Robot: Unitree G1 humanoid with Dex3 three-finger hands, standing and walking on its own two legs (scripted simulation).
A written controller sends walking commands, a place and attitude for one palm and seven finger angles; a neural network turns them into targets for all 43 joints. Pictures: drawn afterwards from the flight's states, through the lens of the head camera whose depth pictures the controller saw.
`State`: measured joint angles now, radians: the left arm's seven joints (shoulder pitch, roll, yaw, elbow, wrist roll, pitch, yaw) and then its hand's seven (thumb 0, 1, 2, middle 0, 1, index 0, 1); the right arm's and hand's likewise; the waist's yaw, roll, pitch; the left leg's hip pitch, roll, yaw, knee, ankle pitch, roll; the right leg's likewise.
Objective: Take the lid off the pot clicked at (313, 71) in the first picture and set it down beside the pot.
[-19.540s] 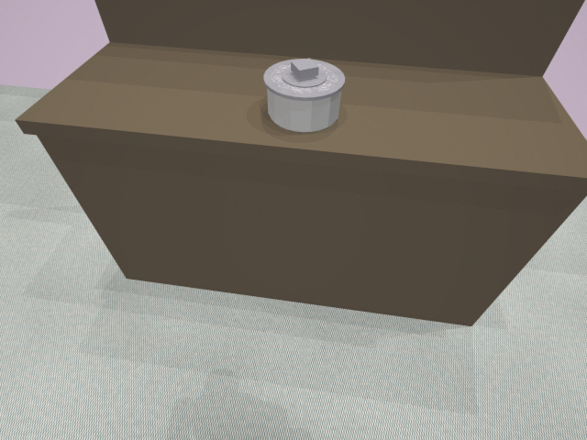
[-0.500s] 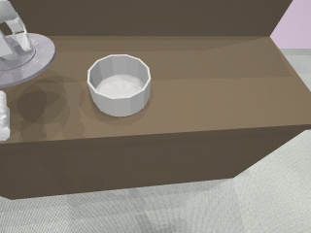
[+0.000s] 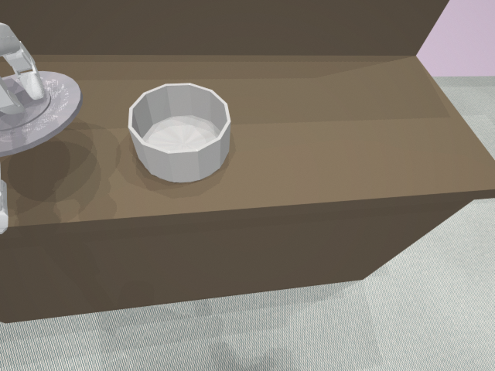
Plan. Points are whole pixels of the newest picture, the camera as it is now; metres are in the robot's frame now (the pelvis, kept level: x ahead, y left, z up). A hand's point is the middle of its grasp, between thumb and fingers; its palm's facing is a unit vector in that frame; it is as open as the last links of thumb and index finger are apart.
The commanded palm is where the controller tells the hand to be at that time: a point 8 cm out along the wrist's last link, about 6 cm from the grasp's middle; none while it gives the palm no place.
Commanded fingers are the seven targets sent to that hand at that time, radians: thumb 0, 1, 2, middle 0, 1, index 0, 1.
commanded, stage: lower the lid onto the table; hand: left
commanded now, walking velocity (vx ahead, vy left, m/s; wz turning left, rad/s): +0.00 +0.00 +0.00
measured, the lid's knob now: (4, 96) +0.52 +0.31 +0.14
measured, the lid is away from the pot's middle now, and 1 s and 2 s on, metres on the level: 0.24 0.24 0.24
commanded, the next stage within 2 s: open the fingers wide in 1.72 s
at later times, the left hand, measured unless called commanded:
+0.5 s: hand (21, 104) +0.50 +0.29 +0.14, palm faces -0.47 -0.15 -0.87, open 5.9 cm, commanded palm +0.55 +0.29 +0.21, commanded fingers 0.00 0.65 0.97 -0.68 -1.09 -0.96 -1.19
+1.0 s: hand (28, 122) +0.50 +0.29 +0.10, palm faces -0.50 -0.17 -0.85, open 5.8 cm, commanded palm +0.56 +0.29 +0.17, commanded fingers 0.00 0.65 0.97 -0.68 -1.09 -0.96 -1.19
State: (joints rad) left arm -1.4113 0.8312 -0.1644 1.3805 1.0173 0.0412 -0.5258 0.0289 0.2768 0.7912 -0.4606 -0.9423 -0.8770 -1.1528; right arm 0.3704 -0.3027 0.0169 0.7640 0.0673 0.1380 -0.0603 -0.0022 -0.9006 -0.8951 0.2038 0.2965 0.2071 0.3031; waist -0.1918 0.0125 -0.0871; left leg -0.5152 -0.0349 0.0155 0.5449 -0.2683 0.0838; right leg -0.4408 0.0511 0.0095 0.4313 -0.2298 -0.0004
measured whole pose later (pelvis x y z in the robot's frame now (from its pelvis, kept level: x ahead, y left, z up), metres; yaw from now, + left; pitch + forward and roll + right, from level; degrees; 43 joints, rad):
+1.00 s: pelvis -0.01 +0.01 -0.01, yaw -1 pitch +18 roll -4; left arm -1.37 0.83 -0.15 1.39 1.03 -0.05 -0.46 0.03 0.28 0.79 -0.46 -0.94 -0.88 -1.15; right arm 0.43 -0.29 0.02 0.76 0.06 0.15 -0.08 0.00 -0.90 -0.89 0.20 0.30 0.21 0.30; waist -0.22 0.02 -0.10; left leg -0.68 -0.03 0.01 0.69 -0.32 0.10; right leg -0.59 0.06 0.00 0.55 -0.27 0.02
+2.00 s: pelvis -0.01 +0.01 -0.03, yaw -1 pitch +20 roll -5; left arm -1.15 0.83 -0.05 1.21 1.02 -0.13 -0.38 0.00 0.32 0.77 -0.41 -0.97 -0.87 -1.16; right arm 0.44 -0.27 0.02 0.71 0.04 0.23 -0.08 0.00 -0.90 -0.89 0.21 0.30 0.21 0.30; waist -0.21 0.04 -0.12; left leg -0.77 -0.02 0.01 0.79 -0.37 0.10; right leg -0.68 0.07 -0.01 0.65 -0.32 0.01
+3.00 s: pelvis -0.01 +0.01 -0.03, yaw -1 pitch +20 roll -5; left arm -1.24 0.82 -0.10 1.30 1.04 -0.09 -0.34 0.00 0.01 0.62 -0.35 -0.88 -0.36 -0.89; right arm 0.43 -0.27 0.03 0.70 0.05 0.22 -0.08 0.00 -0.90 -0.89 0.21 0.30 0.21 0.30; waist -0.22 0.04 -0.11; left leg -0.78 -0.03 0.00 0.78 -0.36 0.10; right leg -0.69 0.06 -0.01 0.65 -0.32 0.01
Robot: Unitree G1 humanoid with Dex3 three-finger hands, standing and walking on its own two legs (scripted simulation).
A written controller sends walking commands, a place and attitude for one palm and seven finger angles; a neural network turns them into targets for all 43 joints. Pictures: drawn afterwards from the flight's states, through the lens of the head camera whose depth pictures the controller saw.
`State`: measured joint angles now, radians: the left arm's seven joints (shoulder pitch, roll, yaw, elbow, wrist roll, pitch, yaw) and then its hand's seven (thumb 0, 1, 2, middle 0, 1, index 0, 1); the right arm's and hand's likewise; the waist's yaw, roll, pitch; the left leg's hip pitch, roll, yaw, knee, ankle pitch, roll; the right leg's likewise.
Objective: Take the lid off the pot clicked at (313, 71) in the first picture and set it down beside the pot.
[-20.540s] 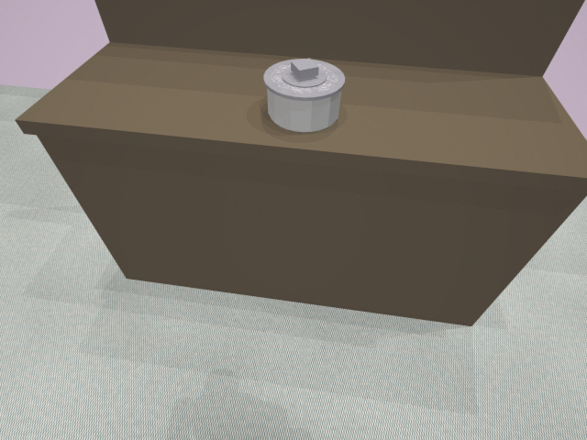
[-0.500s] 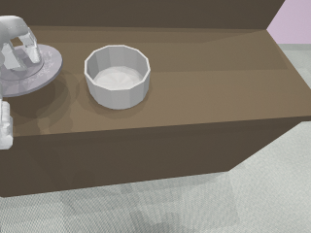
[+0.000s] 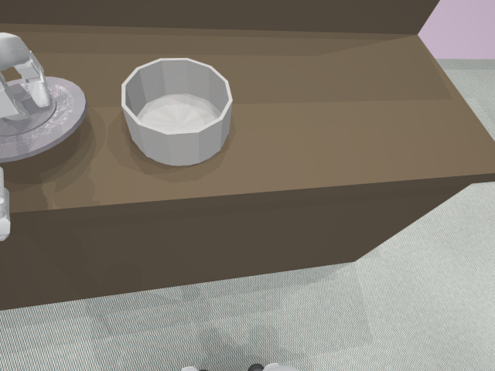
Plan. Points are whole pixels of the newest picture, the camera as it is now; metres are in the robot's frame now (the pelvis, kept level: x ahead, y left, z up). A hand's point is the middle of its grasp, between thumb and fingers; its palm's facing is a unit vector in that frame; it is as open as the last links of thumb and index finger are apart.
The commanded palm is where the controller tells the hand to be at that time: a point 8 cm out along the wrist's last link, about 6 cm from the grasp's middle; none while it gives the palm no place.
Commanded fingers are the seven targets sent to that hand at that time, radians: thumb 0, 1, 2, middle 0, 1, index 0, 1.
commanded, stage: lower the lid onto the table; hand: left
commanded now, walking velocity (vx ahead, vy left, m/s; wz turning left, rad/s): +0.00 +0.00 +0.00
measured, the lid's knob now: (12, 102) +0.53 +0.30 +0.09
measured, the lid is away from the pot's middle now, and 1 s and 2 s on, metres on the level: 0.24 0.24 0.25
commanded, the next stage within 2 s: open the fingers wide in 0.72 s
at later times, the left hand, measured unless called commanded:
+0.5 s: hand (28, 113) +0.51 +0.27 +0.09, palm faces -0.51 -0.16 -0.84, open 5.8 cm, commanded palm +0.58 +0.27 +0.15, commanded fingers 0.00 0.65 0.97 -0.68 -1.09 -0.96 -1.19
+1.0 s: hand (28, 122) +0.51 +0.28 +0.07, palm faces -0.45 -0.12 -0.88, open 5.6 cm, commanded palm +0.54 +0.28 +0.13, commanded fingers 0.00 0.54 0.78 -0.57 -1.08 -0.78 -1.15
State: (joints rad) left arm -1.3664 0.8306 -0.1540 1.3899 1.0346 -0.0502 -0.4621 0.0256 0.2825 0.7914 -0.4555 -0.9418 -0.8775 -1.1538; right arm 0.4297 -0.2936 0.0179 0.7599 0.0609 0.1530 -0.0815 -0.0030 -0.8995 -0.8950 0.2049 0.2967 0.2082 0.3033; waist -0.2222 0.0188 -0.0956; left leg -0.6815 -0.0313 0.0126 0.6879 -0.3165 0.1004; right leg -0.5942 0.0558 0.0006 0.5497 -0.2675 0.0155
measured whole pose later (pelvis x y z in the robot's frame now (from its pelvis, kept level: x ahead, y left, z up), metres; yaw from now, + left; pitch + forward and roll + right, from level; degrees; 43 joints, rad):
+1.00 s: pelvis +0.00 +0.00 -0.01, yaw -1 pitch +20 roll -5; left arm -1.15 0.83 -0.05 1.21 1.02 -0.13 -0.38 0.00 0.32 0.77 -0.41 -0.97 -0.87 -1.16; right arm 0.44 -0.27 0.02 0.71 0.04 0.23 -0.08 0.00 -0.90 -0.89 0.21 0.30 0.21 0.30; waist -0.21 0.04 -0.12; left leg -0.77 -0.02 0.01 0.79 -0.37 0.10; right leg -0.68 0.07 -0.01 0.65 -0.32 0.01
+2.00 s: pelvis +0.00 +0.00 -0.01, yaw +0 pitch +20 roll -5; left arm -1.24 0.82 -0.10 1.30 1.04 -0.09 -0.34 0.00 0.01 0.62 -0.35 -0.88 -0.36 -0.89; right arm 0.43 -0.27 0.03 0.70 0.05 0.22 -0.08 0.00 -0.90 -0.89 0.21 0.30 0.21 0.30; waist -0.22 0.04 -0.11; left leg -0.78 -0.03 0.00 0.78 -0.36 0.10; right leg -0.69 0.06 -0.01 0.65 -0.32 0.01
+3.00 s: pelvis +0.00 +0.00 +0.01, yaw +0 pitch +15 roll -4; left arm -1.34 0.81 -0.17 1.28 1.00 -0.06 -0.45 0.00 0.00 0.63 -0.36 -0.87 -0.36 -0.87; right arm 0.42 -0.29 0.02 0.74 0.08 0.20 -0.07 0.00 -0.90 -0.90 0.20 0.30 0.21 0.30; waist -0.18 0.03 -0.11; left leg -0.59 -0.05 0.01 0.63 -0.30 0.10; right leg -0.51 0.04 0.01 0.51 -0.26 0.01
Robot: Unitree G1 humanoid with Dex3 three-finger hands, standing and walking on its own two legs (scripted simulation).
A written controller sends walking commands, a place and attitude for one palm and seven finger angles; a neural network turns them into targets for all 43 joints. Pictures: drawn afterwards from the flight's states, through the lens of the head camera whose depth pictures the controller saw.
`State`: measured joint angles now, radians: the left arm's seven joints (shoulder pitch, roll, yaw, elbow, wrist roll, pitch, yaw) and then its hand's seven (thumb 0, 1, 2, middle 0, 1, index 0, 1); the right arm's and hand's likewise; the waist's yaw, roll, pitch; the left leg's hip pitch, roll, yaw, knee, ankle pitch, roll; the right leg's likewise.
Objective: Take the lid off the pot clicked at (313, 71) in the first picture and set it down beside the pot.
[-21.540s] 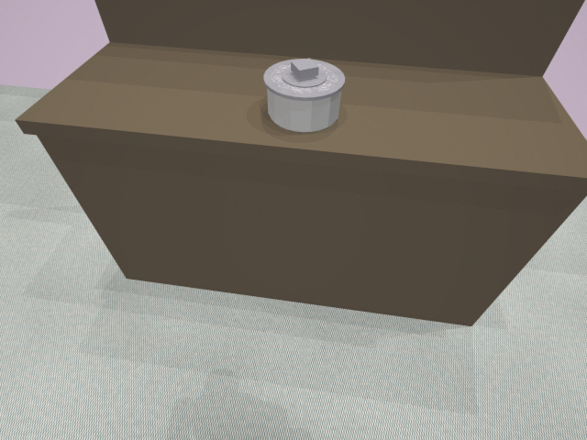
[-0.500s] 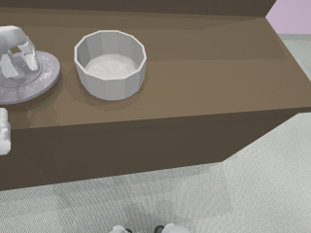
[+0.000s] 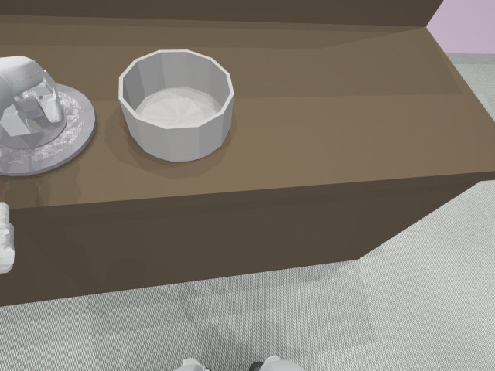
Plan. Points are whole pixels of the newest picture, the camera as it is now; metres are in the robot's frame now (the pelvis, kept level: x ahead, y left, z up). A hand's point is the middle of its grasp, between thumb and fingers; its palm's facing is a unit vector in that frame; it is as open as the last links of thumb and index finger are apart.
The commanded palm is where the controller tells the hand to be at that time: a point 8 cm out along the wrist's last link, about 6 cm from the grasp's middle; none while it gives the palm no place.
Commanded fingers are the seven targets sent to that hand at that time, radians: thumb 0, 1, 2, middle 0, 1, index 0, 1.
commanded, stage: open the fingers wide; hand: left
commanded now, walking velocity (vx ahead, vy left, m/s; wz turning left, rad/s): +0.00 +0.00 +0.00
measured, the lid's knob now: (25, 115) +0.53 +0.30 +0.06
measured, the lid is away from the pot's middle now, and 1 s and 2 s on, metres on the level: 0.24 0.25 0.25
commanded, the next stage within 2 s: raise the empty hand in 0.92 s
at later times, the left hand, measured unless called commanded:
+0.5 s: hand (16, 117) +0.50 +0.29 +0.09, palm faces -0.45 -0.12 -0.89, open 8.1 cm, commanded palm +0.54 +0.28 +0.14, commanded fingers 0.00 0.11 0.61 -0.36 -0.94 -0.40 -0.95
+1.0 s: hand (24, 110) +0.51 +0.29 +0.09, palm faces -0.45 -0.12 -0.88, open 11.0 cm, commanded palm +0.54 +0.28 +0.14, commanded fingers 0.00 -0.00 0.63 -0.34 -0.87 -0.34 -0.87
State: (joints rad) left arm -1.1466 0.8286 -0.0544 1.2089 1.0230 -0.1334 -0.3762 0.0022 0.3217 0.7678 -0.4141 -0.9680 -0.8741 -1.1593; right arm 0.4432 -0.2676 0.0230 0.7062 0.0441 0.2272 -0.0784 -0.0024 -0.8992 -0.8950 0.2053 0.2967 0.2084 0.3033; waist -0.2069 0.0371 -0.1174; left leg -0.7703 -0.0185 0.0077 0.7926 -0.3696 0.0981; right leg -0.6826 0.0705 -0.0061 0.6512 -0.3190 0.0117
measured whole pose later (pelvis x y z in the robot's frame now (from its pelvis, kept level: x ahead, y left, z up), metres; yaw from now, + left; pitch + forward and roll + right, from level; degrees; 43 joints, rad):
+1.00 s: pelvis +0.00 +0.00 +0.00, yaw +0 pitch +20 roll -5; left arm -1.24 0.82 -0.10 1.30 1.04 -0.09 -0.34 0.00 0.01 0.62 -0.35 -0.88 -0.36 -0.89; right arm 0.43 -0.27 0.03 0.70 0.05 0.22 -0.08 0.00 -0.90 -0.89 0.21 0.30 0.21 0.30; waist -0.22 0.04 -0.11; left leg -0.78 -0.03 0.00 0.78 -0.36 0.10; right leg -0.69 0.06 -0.01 0.65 -0.32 0.01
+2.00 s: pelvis +0.00 +0.00 +0.02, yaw +1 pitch +15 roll -4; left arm -1.34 0.81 -0.17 1.28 1.00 -0.06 -0.45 0.00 0.00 0.63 -0.36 -0.87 -0.36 -0.87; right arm 0.42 -0.29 0.02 0.74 0.08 0.20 -0.07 0.00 -0.90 -0.90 0.20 0.30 0.21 0.30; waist -0.18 0.03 -0.11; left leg -0.59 -0.05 0.01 0.63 -0.30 0.10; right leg -0.51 0.04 0.01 0.51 -0.26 0.01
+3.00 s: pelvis -0.02 +0.00 +0.03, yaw +3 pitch +4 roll -2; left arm -0.98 0.68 -0.02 0.91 0.43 -0.06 -0.29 0.00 0.00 0.63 -0.36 -0.87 -0.37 -0.87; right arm 0.33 -0.27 0.03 0.60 0.08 0.20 -0.07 0.00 -0.90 -0.90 0.20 0.30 0.20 0.30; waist -0.05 0.02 0.00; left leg -0.34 -0.08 0.00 0.49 -0.22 0.09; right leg -0.28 0.02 0.00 0.43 -0.23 -0.03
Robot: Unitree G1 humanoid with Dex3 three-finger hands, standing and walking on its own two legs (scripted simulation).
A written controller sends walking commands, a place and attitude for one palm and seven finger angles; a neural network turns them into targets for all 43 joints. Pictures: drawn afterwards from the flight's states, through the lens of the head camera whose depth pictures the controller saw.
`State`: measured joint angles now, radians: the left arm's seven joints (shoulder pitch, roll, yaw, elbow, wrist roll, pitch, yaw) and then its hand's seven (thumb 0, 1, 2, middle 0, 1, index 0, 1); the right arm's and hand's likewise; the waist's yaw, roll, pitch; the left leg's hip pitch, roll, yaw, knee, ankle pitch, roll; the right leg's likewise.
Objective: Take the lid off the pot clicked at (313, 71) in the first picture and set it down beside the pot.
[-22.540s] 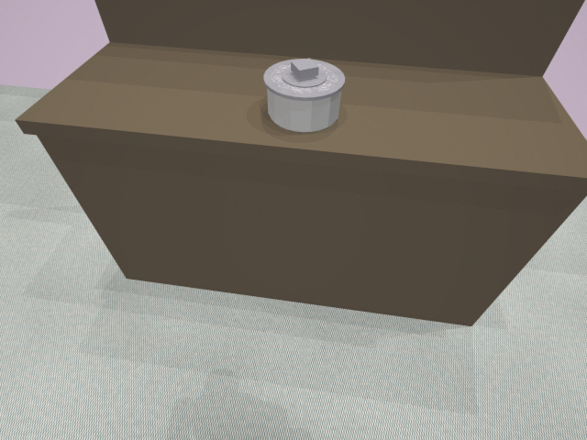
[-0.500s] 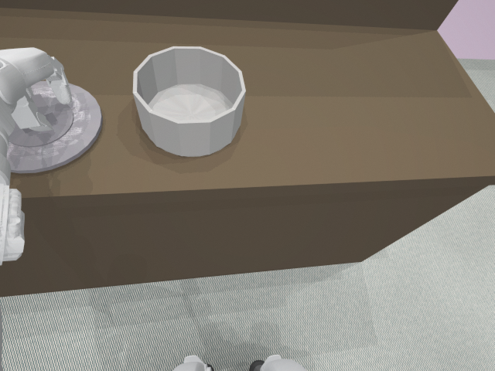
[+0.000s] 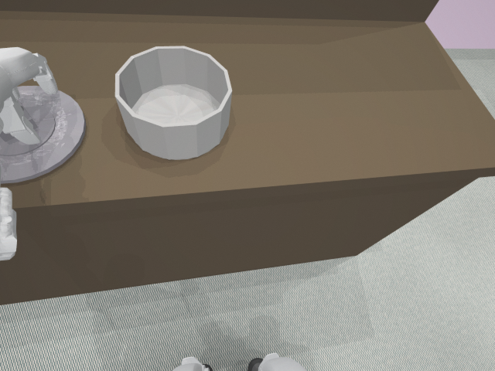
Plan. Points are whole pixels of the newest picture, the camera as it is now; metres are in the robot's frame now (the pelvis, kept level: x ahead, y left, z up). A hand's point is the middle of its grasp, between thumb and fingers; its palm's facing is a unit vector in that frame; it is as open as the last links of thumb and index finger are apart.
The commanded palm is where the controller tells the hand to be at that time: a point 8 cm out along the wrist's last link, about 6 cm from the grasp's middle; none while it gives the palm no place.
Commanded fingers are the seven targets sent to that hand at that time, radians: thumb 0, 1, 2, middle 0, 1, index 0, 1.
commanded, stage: raise the empty hand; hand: left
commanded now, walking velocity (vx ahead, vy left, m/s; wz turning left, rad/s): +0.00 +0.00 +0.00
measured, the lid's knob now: (11, 120) +0.52 +0.31 +0.05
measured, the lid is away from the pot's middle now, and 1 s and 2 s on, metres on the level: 0.25 0.25 0.25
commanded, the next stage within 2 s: draw the hand back to the body in 1.32 s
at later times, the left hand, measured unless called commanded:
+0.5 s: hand out of the picture +0.49 +0.29 +0.14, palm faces -0.41 -0.12 -0.90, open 11.0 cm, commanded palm +0.53 +0.28 +0.20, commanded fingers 0.00 -0.00 0.63 -0.34 -0.87 -0.34 -0.87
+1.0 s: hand out of the picture +0.50 +0.29 +0.19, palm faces -0.37 -0.13 -0.92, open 11.0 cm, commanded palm +0.53 +0.28 +0.25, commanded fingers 0.00 -0.00 0.63 -0.34 -0.87 -0.34 -0.87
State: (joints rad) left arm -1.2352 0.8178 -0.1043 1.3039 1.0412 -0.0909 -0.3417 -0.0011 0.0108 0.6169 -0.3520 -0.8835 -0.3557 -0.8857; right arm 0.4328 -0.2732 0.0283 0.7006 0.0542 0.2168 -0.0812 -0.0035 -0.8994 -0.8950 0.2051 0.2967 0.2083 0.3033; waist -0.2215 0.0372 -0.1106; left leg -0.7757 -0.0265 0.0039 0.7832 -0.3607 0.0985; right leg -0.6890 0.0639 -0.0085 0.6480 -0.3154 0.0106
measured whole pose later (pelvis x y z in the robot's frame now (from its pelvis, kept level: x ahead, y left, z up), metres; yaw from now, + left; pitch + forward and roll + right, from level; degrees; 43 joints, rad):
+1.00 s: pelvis +0.00 +0.00 +0.02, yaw +1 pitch +15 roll -4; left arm -1.34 0.81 -0.17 1.28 1.00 -0.06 -0.45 0.00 0.00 0.63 -0.36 -0.87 -0.36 -0.87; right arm 0.42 -0.29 0.02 0.74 0.08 0.20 -0.07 0.00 -0.90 -0.90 0.20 0.30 0.21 0.30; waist -0.18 0.03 -0.11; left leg -0.59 -0.05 0.01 0.63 -0.30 0.10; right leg -0.51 0.04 0.01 0.51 -0.26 0.01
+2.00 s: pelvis -0.02 +0.00 +0.03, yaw +3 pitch +4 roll -2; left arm -0.98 0.68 -0.02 0.91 0.43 -0.06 -0.29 0.00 0.00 0.63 -0.36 -0.87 -0.37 -0.87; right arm 0.33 -0.27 0.03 0.60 0.08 0.20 -0.07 0.00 -0.90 -0.90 0.20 0.30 0.20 0.30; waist -0.05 0.02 0.00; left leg -0.34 -0.08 0.00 0.49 -0.22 0.09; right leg -0.28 0.02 0.00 0.43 -0.23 -0.03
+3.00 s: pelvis -0.01 -0.07 +0.04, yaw +1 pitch -4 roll +0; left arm 0.00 0.39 0.34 -0.12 -0.12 -0.04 0.07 0.01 0.84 0.89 -0.22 -0.33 -0.22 -0.33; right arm 0.14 -0.24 0.05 0.67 0.03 -0.02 -0.07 0.01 -0.90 -0.90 0.20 0.30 0.21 0.30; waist 0.05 0.05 0.00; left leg -0.12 0.00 -0.01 0.41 -0.22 0.01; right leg -0.07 0.10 0.00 0.34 -0.21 -0.08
